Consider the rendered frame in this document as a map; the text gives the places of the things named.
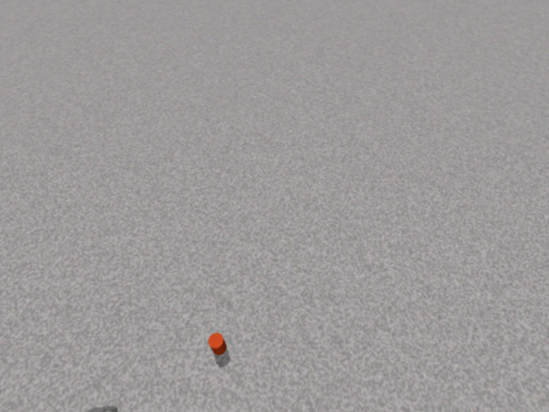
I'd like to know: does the can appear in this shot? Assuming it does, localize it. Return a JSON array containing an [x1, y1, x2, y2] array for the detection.
[[208, 333, 226, 355]]

